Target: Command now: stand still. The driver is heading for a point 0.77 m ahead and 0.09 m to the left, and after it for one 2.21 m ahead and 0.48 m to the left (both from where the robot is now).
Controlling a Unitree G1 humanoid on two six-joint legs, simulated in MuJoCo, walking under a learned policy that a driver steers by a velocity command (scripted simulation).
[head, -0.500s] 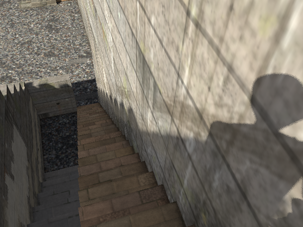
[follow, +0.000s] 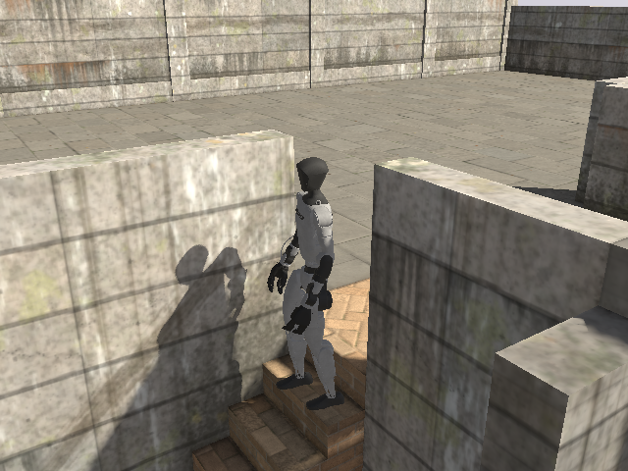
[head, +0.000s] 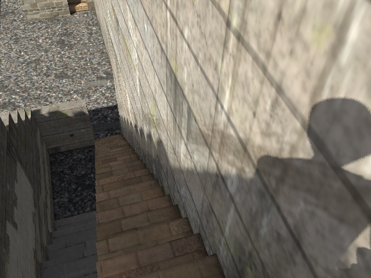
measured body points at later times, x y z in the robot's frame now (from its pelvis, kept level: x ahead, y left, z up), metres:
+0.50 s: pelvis +0.00 +0.00 +0.00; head +0.01 +0.02 +0.45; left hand +0.12 +0.24 -0.14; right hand +0.10 -0.24 -0.13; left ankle -0.08 +0.06 -0.75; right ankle +0.02 -0.16 -0.75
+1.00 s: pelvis +0.09 -0.04 +0.00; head +0.09 -0.04 +0.45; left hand +0.21 +0.21 -0.13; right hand +0.15 -0.27 -0.15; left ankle -0.09 +0.06 -0.73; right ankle +0.04 -0.15 -0.73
